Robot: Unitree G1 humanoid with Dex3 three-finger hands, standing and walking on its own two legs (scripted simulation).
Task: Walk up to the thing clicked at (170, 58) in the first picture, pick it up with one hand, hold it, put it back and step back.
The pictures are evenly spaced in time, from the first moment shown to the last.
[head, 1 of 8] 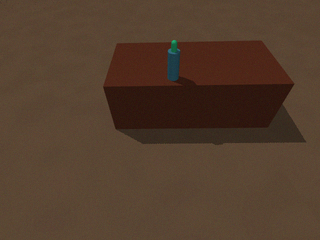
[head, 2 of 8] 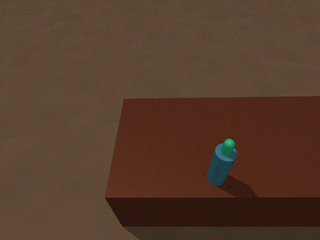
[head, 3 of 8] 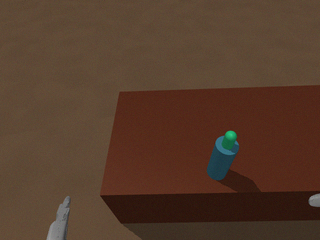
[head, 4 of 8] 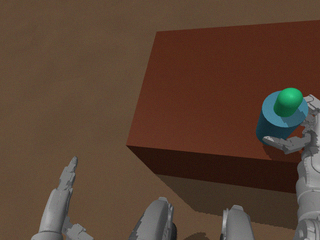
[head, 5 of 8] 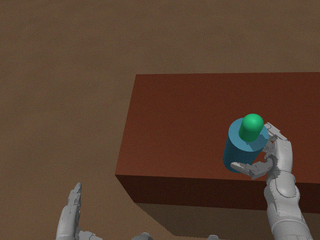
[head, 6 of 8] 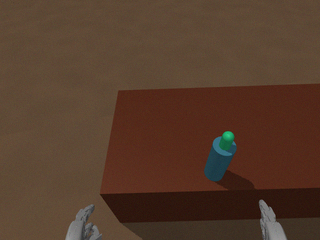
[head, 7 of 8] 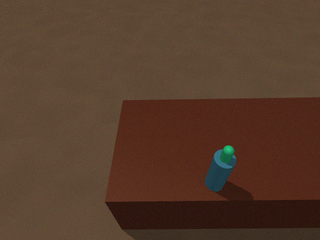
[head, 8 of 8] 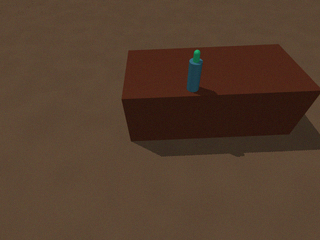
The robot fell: no
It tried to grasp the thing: yes
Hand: right
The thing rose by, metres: 0.25
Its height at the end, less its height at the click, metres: +0.00
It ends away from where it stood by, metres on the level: 0.02
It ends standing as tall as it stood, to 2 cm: yes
